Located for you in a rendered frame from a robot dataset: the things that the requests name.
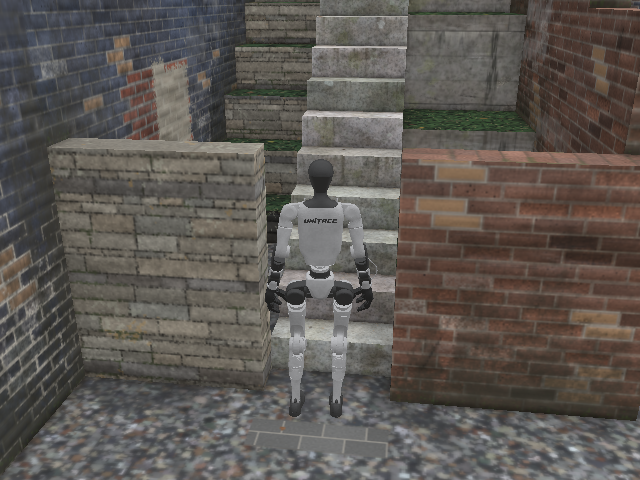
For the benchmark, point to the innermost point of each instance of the robot left thigh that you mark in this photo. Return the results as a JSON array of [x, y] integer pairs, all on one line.
[[296, 303]]

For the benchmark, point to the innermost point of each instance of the robot left upper arm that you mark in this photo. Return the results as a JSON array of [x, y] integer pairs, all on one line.
[[289, 212]]

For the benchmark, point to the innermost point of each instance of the robot right forearm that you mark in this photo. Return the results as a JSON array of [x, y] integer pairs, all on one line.
[[363, 271]]

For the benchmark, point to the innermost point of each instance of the robot right upper arm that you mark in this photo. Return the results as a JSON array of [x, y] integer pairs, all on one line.
[[352, 213]]

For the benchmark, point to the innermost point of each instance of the robot right hand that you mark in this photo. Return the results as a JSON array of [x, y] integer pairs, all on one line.
[[366, 295]]

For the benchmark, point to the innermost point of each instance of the robot left forearm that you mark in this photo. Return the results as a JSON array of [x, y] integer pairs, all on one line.
[[275, 271]]

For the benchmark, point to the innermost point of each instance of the robot left hand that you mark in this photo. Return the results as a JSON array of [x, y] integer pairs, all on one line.
[[270, 298]]

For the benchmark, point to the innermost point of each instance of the humanoid robot torso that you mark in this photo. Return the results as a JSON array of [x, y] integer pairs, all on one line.
[[320, 239]]

